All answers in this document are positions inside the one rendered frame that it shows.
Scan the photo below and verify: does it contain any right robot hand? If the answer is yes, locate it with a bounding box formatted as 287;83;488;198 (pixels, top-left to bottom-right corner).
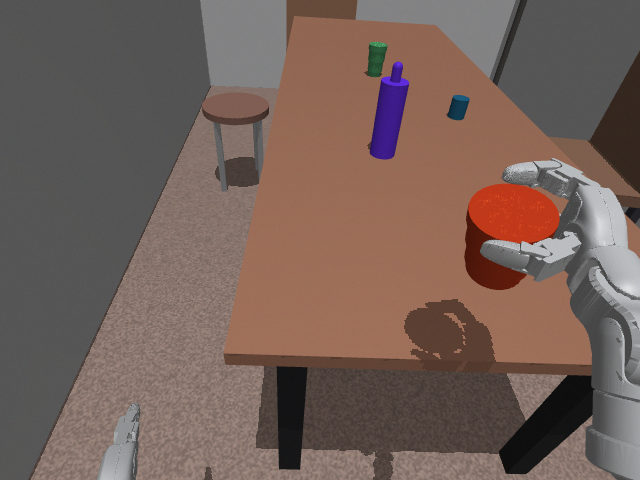
480;158;628;282

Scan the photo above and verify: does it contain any table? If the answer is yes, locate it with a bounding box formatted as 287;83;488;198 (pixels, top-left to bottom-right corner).
223;16;640;474

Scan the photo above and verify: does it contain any right robot arm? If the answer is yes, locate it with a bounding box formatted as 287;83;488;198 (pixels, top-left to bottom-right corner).
567;246;640;480

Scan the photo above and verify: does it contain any stool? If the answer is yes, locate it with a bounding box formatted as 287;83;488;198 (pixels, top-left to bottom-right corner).
202;92;269;192

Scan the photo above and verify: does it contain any left robot hand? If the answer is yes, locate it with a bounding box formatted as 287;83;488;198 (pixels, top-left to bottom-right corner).
97;403;140;480

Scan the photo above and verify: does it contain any chair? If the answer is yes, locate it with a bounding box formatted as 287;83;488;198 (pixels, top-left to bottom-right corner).
548;51;640;224

